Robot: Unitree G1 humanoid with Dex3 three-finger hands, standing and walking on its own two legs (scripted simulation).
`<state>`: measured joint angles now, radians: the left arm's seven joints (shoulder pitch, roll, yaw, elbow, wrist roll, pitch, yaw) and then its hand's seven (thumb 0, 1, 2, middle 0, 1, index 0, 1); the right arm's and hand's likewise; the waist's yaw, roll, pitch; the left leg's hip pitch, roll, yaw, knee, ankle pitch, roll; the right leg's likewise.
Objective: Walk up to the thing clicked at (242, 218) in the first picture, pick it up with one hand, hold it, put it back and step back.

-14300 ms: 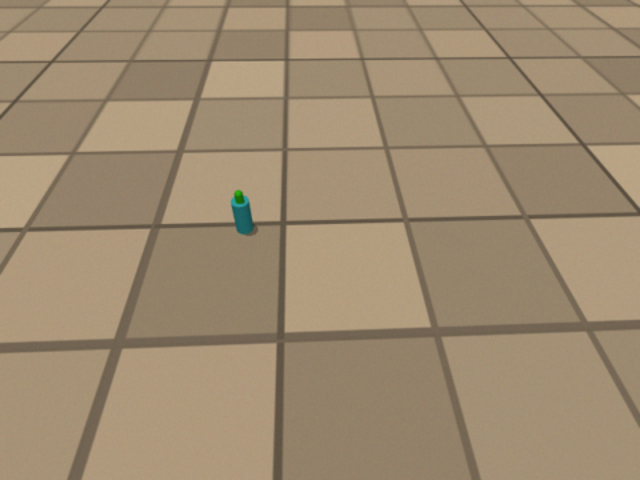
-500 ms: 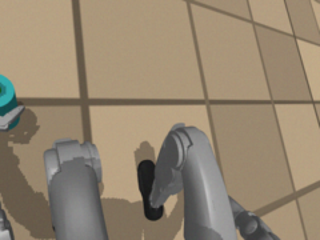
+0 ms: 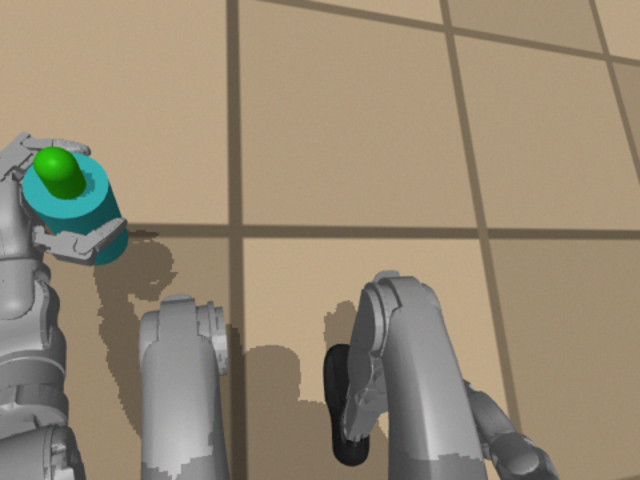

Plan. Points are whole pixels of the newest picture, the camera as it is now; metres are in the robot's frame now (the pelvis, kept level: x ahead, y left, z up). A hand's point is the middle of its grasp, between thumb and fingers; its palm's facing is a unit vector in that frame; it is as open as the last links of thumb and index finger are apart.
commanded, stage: settle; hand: left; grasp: from the side
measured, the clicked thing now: (79, 207) +0.43 +0.25 -0.09
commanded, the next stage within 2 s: lift in 0.88 s
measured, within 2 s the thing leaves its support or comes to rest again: neither
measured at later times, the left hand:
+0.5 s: hand (83, 196) +0.42 +0.23 -0.05, palm faces +0.18 -0.98 -0.06, open 10.4 cm
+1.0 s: hand (78, 172) +0.44 +0.23 -0.02, palm faces +0.19 -0.98 -0.07, open 10.4 cm
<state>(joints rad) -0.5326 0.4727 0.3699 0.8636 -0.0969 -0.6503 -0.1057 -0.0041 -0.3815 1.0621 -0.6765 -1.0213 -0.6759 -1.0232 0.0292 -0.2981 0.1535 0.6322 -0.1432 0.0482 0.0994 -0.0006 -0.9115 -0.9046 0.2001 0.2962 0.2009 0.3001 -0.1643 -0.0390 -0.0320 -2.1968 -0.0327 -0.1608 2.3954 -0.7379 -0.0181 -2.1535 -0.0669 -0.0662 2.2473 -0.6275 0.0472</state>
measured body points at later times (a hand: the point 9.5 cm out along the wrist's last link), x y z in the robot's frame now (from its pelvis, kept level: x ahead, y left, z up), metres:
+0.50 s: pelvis +0.00 -0.01 +0.03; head +0.22 +0.06 +0.42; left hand +0.41 +0.28 -0.04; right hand +0.14 -0.28 -0.09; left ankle +0.07 +0.12 -0.31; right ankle +0.12 -0.14 -0.31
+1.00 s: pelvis +0.01 -0.01 +0.04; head +0.22 +0.04 +0.43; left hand +0.42 +0.28 -0.01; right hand +0.14 -0.28 -0.09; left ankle +0.07 +0.12 -0.31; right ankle +0.12 -0.14 -0.31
